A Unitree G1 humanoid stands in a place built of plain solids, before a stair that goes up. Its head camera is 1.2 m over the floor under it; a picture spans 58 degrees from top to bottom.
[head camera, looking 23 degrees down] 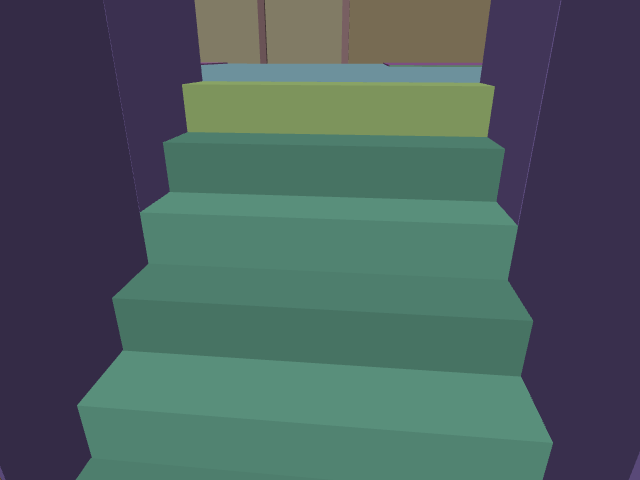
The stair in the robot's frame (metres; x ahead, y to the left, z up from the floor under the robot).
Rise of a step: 0.18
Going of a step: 0.23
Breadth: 1.20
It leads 6 degrees to the right of straight ahead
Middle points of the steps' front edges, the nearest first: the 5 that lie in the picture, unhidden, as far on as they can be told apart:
0.81 0.04 0.37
1.04 0.02 0.55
1.27 0.00 0.73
1.50 -0.03 0.92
1.73 -0.05 1.10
